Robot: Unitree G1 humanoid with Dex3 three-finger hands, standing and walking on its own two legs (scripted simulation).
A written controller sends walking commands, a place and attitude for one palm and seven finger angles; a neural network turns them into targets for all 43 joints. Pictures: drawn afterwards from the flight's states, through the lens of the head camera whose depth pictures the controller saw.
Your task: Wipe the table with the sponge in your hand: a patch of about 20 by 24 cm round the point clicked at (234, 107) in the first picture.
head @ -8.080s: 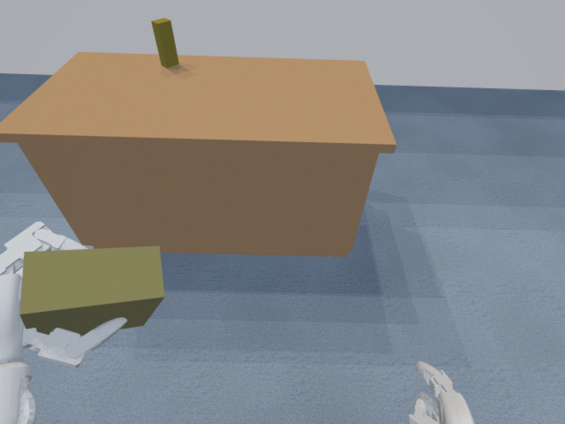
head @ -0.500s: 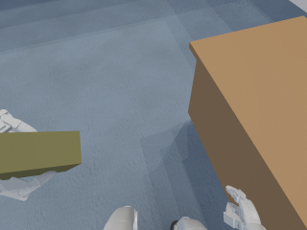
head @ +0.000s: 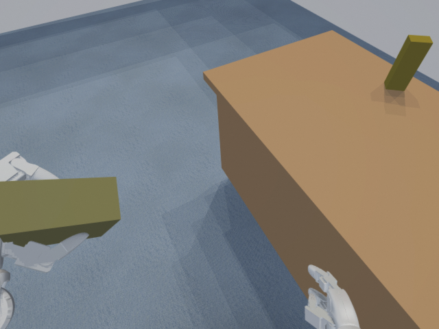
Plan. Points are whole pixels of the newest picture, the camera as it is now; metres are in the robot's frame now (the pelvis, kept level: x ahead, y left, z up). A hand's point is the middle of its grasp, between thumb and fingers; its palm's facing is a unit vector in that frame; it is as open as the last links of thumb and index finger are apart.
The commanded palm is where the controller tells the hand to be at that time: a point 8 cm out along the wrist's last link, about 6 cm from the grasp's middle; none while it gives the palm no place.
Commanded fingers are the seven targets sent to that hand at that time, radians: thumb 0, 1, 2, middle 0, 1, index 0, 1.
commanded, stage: turn to face it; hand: left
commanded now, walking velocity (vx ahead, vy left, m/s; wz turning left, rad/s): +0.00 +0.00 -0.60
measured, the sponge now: (77, 213) +0.22 +0.22 +0.16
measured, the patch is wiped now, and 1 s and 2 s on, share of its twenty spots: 0.00 0.00 0.00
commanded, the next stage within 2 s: none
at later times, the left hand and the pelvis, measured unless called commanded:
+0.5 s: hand (123, 224) +0.20 +0.14 +0.19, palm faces +0.15 -0.88 -0.46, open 9.8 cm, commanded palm +0.16 +0.20 +0.20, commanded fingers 0.00 0.10 1.30 -1.20 -1.60 -1.20 -1.60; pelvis -0.07 -0.03 +0.01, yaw -16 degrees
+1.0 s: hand (239, 280) +0.15 +0.00 +0.20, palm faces -0.19 -0.82 -0.54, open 9.8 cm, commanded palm +0.14 +0.08 +0.20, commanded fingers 0.00 0.10 1.30 -1.20 -1.60 -1.20 -1.60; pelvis -0.15 -0.06 +0.01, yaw -35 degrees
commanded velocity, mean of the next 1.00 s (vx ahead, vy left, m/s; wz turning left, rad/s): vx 0.00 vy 0.00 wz -0.60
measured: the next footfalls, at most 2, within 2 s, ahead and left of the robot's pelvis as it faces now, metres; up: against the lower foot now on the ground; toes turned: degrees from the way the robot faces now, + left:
left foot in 0.50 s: -0.01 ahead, +0.11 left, +0.00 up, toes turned -12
right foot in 0.74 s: -0.07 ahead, -0.17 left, +0.00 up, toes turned -30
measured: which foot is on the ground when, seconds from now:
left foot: down 0.00-0.02, up 0.04-0.48, down 0.50-0.74, up 0.76-1.00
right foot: down 0.00-0.50, up 0.52-0.72, down 0.74-1.00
